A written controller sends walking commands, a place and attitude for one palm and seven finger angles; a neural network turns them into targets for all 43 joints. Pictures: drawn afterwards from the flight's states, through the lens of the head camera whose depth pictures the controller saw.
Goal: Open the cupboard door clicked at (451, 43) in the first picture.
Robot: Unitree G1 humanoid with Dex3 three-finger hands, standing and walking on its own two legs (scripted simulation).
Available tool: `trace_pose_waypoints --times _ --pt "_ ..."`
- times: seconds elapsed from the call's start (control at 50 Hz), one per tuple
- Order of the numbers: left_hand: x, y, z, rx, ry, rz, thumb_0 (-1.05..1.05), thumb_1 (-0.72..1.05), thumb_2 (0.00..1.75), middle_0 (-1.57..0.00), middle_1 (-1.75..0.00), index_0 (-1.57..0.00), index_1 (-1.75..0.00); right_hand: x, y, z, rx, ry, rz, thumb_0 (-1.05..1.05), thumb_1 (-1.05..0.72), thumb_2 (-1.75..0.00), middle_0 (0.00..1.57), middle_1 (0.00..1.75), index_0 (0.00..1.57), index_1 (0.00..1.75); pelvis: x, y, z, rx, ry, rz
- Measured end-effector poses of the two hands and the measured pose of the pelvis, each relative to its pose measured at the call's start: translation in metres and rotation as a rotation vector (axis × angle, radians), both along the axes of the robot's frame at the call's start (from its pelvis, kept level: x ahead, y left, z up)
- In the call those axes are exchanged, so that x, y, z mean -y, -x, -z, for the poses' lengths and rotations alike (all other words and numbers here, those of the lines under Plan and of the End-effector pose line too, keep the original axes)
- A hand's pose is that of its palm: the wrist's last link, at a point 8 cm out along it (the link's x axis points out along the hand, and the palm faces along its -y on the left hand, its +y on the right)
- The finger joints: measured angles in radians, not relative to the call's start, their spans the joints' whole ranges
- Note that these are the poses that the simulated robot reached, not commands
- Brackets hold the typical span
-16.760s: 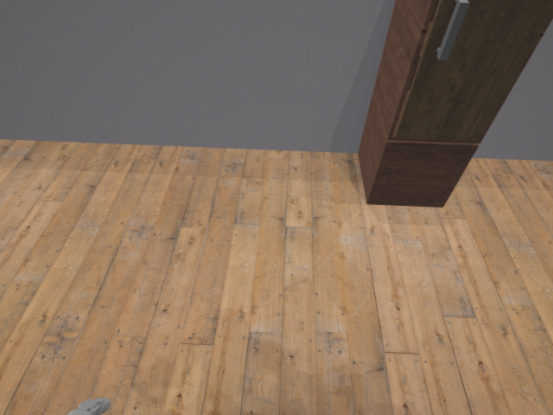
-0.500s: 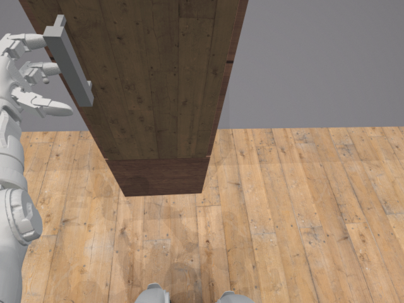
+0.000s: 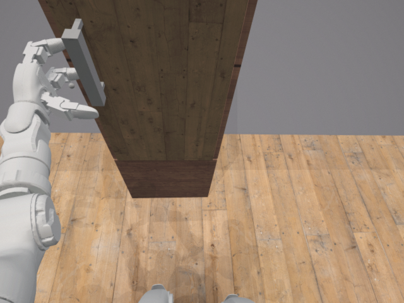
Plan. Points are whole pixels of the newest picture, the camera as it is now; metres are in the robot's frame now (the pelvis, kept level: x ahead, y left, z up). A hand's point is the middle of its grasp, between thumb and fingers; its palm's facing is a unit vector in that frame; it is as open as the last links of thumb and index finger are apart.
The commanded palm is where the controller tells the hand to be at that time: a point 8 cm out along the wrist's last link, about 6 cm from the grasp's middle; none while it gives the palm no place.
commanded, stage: slide the fingers in behind the handle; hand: left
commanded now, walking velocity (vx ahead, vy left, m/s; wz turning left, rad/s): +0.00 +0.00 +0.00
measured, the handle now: (89, 65) +0.55 +0.21 +0.12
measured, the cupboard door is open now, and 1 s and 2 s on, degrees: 0 0 15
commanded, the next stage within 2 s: close the thumb around the handle in 0.56 s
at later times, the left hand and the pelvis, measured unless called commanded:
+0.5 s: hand (96, 81) +0.50 +0.19 +0.13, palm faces +0.02 -1.00 -0.02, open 13.9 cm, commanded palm +0.48 +0.23 +0.12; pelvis -0.01 -0.01 +0.00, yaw -2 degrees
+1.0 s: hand (95, 79) +0.51 +0.19 +0.12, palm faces +0.01 -1.00 -0.01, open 10.6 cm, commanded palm +0.48 +0.23 +0.12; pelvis +0.00 -0.01 +0.00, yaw -2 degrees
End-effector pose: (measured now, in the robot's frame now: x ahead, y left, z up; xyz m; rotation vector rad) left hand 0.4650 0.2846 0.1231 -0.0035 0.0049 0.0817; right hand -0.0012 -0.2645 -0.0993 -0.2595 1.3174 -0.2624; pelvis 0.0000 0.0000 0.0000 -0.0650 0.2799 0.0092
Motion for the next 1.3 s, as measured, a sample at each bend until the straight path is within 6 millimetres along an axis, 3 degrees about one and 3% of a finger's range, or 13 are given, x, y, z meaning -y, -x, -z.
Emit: trace_pose_waypoints --times 0.06,0.18,0.32,0.62,0.76,0.9,1.22,1.3 --pt "0.005 0.002 -0.001 0.001 -0.016 0.011 -0.01 -0.5 0.3 -0.3 -1.2 -0.04 -1.12 0.0 -0.005 0.002 0.015 -0.005 -0.014 0.01 -0.9 -0.9 0.2 0.3 0.21 0.3 0.0 0.001 0.0 0.004 -0.001 -0.005" --pt "0.038 -0.007 -0.001 -0.002 0.012 0.084 -0.01 -0.5 0.3 -0.28 -1.19 -0.16 -1.16 0.0 -0.015 0.003 0.06 -0.011 -0.022 0.01 -0.9 -0.9 0.2 0.3 0.21 0.3 0.002 0.004 0.001 0.007 -0.006 0.0" --pt "0.041 -0.01 -0.004 0.004 -0.036 0.059 -0.01 -0.5 0.3 -0.29 -1.19 -0.26 -1.22 0.001 -0.01 0.003 0.097 -0.025 0.005 0.01 -0.9 -0.9 0.2 0.3 0.21 0.3 0.006 0.007 0.002 0.003 -0.013 0.023" --pt "0.04 -0.015 -0.003 -0.015 -0.019 0.065 -0.01 -0.5 0.3 -0.31 -1.21 -0.32 -1.22 0.013 0.032 0.0 -0.012 -0.002 0.069 0.01 -0.9 -0.9 0.2 0.3 0.21 0.3 0.014 0.009 0.001 -0.006 -0.017 0.033" --pt "0.038 -0.017 -0.003 -0.018 -0.014 0.073 -0.01 -0.47 0.31 -0.32 -1.22 -0.33 -1.23 0.017 0.036 -0.003 -0.026 0.013 0.079 0.01 -0.9 -0.9 0.2 0.3 0.21 0.3 0.015 0.008 0.0 -0.009 -0.015 0.034" --pt "0.037 -0.018 -0.003 -0.017 -0.013 0.07 -0.01 -0.25 0.41 -0.33 -1.24 -0.35 -1.25 0.015 0.025 -0.003 -0.003 0.012 0.069 0.01 -0.9 -0.9 0.2 0.3 0.21 0.3 0.013 0.006 0.0 -0.011 -0.014 0.033" --pt "0.04 -0.019 0.001 -0.014 -0.007 0.076 0.01 0.59 0.76 -0.38 -1.31 -0.38 -1.32 0.002 0.002 0.0 0.049 -0.015 0.062 0.01 -0.9 -0.9 0.2 0.3 0.21 0.3 0.007 -0.001 -0.001 -0.006 -0.015 0.043" --pt "0.041 -0.019 0.001 -0.012 -0.01 0.075 0.01 0.7 0.82 -0.38 -1.33 -0.38 -1.33 0.001 0.002 0.0 0.047 -0.018 0.063 0.01 -0.9 -0.9 0.2 0.3 0.21 0.3 0.005 -0.002 -0.001 -0.003 -0.015 0.043"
